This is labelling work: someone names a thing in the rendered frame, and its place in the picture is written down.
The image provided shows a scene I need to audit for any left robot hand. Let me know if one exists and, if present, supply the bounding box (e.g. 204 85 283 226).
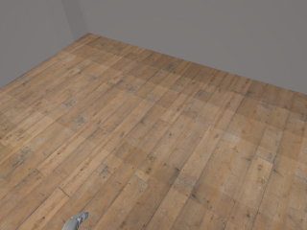
61 211 89 230

